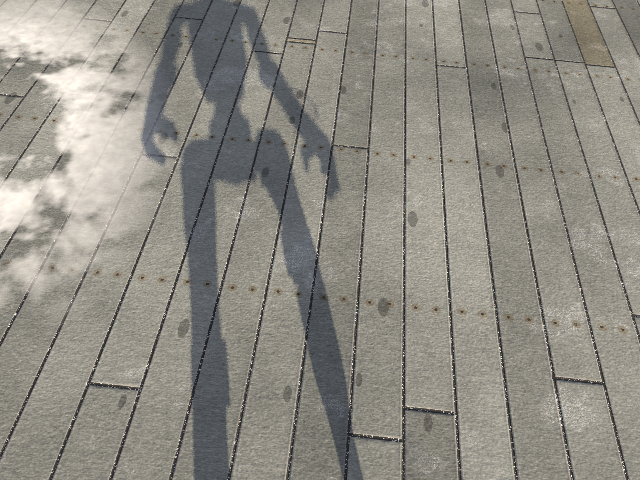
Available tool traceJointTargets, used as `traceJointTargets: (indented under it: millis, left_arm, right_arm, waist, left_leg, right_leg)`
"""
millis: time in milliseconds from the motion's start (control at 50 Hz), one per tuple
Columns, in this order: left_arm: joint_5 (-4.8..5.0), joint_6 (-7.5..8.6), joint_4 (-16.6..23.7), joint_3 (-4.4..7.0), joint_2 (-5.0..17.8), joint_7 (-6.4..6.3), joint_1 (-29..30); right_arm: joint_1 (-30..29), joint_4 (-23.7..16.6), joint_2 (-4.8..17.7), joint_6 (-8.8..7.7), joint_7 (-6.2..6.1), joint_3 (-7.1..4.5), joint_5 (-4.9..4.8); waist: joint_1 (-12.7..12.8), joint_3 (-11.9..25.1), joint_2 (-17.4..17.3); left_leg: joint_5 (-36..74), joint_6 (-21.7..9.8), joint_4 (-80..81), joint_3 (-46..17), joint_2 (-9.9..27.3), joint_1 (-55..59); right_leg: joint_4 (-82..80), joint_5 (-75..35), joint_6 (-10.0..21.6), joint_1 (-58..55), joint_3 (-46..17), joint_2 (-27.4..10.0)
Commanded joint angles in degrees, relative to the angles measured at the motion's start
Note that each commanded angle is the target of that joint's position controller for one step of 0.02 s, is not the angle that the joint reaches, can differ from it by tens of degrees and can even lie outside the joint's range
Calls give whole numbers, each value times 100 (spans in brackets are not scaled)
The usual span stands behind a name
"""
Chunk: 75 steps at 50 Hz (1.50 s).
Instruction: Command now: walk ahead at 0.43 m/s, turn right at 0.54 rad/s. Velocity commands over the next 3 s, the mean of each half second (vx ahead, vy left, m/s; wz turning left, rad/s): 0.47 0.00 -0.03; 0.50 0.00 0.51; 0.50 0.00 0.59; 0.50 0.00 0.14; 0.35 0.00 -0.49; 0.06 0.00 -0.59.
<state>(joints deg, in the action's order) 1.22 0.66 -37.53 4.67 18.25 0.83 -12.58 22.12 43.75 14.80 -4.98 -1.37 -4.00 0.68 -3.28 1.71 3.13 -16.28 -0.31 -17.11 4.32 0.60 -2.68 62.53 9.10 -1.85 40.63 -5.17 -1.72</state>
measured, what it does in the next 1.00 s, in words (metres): walks ahead, turning left: right foot, then left foot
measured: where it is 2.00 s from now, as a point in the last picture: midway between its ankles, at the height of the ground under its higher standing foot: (205, 286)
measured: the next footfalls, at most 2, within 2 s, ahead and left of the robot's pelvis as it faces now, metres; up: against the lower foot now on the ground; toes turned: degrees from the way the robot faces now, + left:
right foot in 0.22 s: +0.26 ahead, -0.18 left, +0.00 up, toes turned -6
left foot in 0.76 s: +0.57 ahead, +0.06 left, +0.00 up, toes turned +13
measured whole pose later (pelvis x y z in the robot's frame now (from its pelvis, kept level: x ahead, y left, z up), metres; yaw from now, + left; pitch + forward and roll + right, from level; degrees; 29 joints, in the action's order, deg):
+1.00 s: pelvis +0.54 -0.01 +0.00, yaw +19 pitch +1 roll +0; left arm -0.7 5.5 -39.1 3.0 17.5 -0.1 -6.1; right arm 17.9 39.9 16.0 -3.1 0.7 -3.6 -0.7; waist -2.4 -3.4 1.6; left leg -9.3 -6.3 -21.3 -3.8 -6.8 -12.9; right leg 57.6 14.0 -2.8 36.0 -5.2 -5.9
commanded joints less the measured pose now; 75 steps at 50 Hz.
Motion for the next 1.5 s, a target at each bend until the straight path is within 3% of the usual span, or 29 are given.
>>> traceJointTargets:
  millis: [20,160,220,240,260,280,300,340,380,480,620,700,760,780,800,820,840,880,960,1060,1160,1220,1240,1260,1280,1300,1340,1400,1500]
  left_arm:
    - [2,125,664,-34,104,75,892]
    - [19,250,932,-125,35,295,1494]
    - [-1,266,407,243,710,174,-526]
    - [-130,210,251,376,1249,43,-1471]
    - [-172,225,236,329,1422,22,-1559]
    - [-207,277,220,189,873,35,-1365]
    - [-145,307,116,113,684,40,-1028]
    - [-127,383,76,13,296,67,-338]
    - [-180,515,2,14,131,70,-63]
    - [-225,650,-337,78,208,-5,-78]
    - [-89,489,-648,193,609,-130,-521]
    - [-18,274,-688,261,883,-193,-515]
    - [31,200,-583,219,931,-250,-318]
    - [-224,296,-334,-26,95,-192,-870]
    - [-123,543,-179,-125,128,-104,-758]
    - [115,689,-19,2,612,-36,33]
    - [147,762,97,-32,575,-34,252]
    - [-108,729,-14,11,578,-105,157]
    - [-225,488,-13,-31,363,-110,98]
    - [-173,494,253,-165,108,-66,1226]
    - [-71,620,373,-52,425,58,1534]
    - [-72,708,160,109,645,37,652]
    - [-175,741,84,197,881,-5,-80]
    - [-284,689,-37,313,1358,-28,-789]
    - [-141,643,-130,275,1113,27,-901]
    - [-99,610,-41,154,661,2,-617]
    - [-164,530,-37,52,400,-35,-145]
    - [-164,575,-175,4,241,-62,-12]
    - [-151,593,-449,111,582,-71,-141]
  right_arm:
    - [-171,-299,867,-71,2,-175,-4]
    - [224,156,1224,71,103,-220,-291]
    - [191,283,1260,122,76,-147,-303]
    - [291,52,760,54,100,31,-157]
    - [689,5,294,-69,141,192,-163]
    - [73,-8,968,-120,143,-21,-373]
    - [-311,-182,1022,-123,138,-57,-422]
    - [-386,-126,853,-43,92,-68,-240]
    - [-41,33,602,139,113,-46,-282]
    - [-541,-160,429,277,94,-31,-232]
    - [-1883,-709,289,192,403,109,-198]
    - [-1874,-976,535,221,514,-3,-207]
    - [146,-601,1283,320,371,-419,-234]
    - [324,-546,1908,338,266,-539,-247]
    - [329,-782,1814,224,314,-456,-210]
    - [228,-758,1383,153,337,-347,-152]
    - [-85,-752,1215,104,335,-297,-170]
    - [-765,-900,878,85,301,-184,-145]
    - [-806,-891,979,66,181,-194,-130]
    - [-451,-726,1124,169,50,-227,-191]
    - [-176,-588,1089,249,21,-230,-233]
    - [-379,-653,935,287,17,-195,-198]
    - [-380,-736,608,268,46,-74,-149]
    - [273,-859,266,230,37,33,-242]
    - [448,-884,616,210,26,21,-314]
    - [23,-838,1059,237,25,-99,-323]
    - [-689,-998,1057,269,41,-134,-173]
    - [-628,-1021,738,344,125,-116,-241]
    - [-1076,-1198,522,378,171,-27,-196]
  waist:
    - [-125,-698,-890]
    - [-95,-927,-949]
    - [1144,440,-1001]
    - [1379,1455,-74]
    - [1031,2500,1082]
    - [1245,1903,504]
    - [1042,927,523]
    - [583,201,330]
    - [306,61,390]
    - [240,-535,68]
    - [702,-930,-242]
    - [474,-511,36]
    - [-701,656,-51]
    - [-174,1123,-1606]
    - [-180,2154,-1469]
    - [-458,1576,-830]
    - [-238,821,-543]
    - [260,209,-224]
    - [446,22,-424]
    - [8,-164,-748]
    - [-53,-149,-932]
    - [468,93,-1104]
    - [803,760,-755]
    - [687,1600,721]
    - [659,1591,1445]
    - [779,823,732]
    - [677,-56,80]
    - [448,-232,352]
    - [499,-333,85]
  left_leg:
    - [763,-841,938,-660,1311,37]
    - [2224,-861,715,-276,1637,305]
    - [4836,-515,-1824,93,1266,-383]
    - [2434,-214,-3937,128,781,-2271]
    - [-1743,-23,-5489,-802,-109,-3350]
    - [-1536,-56,-5989,-1366,90,-3786]
    - [-1021,-109,-5903,-1123,360,-4059]
    - [-116,-81,-5341,-1022,748,-3629]
    - [358,-36,-5295,-1010,835,-3140]
    - [1230,90,-4370,-1185,735,-3736]
    - [1983,-178,-2220,-487,582,-3904]
    - [1035,-538,-1972,97,76,-3303]
    - [926,-1091,-1503,-57,-437,-162]
    - [794,-1893,-1425,-2680,1017,1907]
    - [-334,-2750,-306,-5474,1889,2795]
    - [-344,-2299,63,-4857,1751,2444]
    - [35,-2048,90,-4065,1535,1594]
    - [1302,-1771,168,-2976,1075,101]
    - [2387,-1741,400,-2195,731,-949]
    - [1534,-1291,242,-1806,294,-1322]
    - [908,-1144,-353,-2637,632,-687]
    - [1283,-885,-1169,-2801,487,-668]
    - [1035,-675,-2440,-2451,170,-1126]
    - [-711,-205,-4407,-1599,-676,-3012]
    - [-1767,-102,-5482,-1516,-443,-4106]
    - [-1249,-54,-5905,-1568,-145,-4394]
    - [-494,-28,-5666,-1289,208,-4153]
    - [-129,-30,-5184,-1136,487,-3686]
    - [686,120,-4111,-1013,598,-4044]
  right_leg:
    - [-647,-517,-100,785,103,-196]
    - [-2709,67,457,-577,804,23]
    - [-3234,-319,954,-3869,959,378]
    - [-3120,-13,1415,-6131,-830,-1070]
    - [-4026,861,2046,-6741,-3463,-2326]
    - [-4349,942,1769,-6101,-3093,-2148]
    - [-4437,545,1544,-5247,-2045,-1946]
    - [-4806,-4,1301,-3915,-921,-1430]
    - [-5239,-298,1290,-3331,-332,-1262]
    - [-5563,-1261,1247,-3169,739,-1169]
    - [-5524,-1707,1109,-4162,1464,-1397]
    - [-4456,-4375,895,-4851,1748,-1457]
    - [-1314,-4530,504,-3659,1903,-1056]
    - [871,684,125,-1221,1723,-170]
    - [2043,2707,68,-2,243,601]
    - [2051,2160,206,541,-184,234]
    - [1542,1611,308,577,-112,-15]
    - [642,1043,230,-150,-77,-401]
    - [-268,540,-135,-642,156,-413]
    - [-2513,-1194,-307,-1071,282,8]
    - [-3356,-1000,-105,-1344,16,176]
    - [-3736,-572,261,-2494,154,176]
    - [-3642,-371,597,-3803,-416,-487]
    - [-3930,754,1461,-5884,-2696,-1811]
    - [-4481,2213,1704,-6078,-4282,-2304]
    - [-4636,2612,1488,-5441,-3619,-2098]
    - [-4772,1198,1230,-4106,-2080,-1619]
    - [-5111,94,1156,-3455,-899,-1229]
    - [-5357,-1036,1305,-3656,64,-1314]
